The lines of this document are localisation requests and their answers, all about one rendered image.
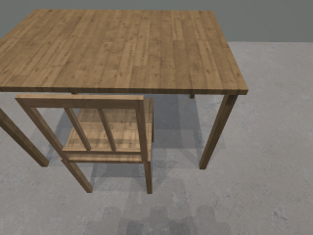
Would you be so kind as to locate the table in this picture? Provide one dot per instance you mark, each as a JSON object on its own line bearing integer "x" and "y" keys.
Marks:
{"x": 120, "y": 52}

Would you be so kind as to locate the chair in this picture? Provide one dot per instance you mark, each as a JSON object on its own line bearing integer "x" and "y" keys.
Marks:
{"x": 109, "y": 129}

